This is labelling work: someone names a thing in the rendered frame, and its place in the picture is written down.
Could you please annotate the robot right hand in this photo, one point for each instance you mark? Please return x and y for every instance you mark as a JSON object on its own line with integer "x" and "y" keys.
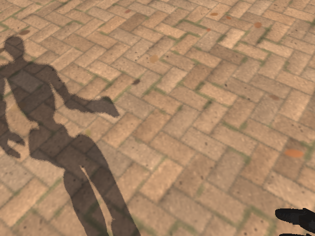
{"x": 303, "y": 217}

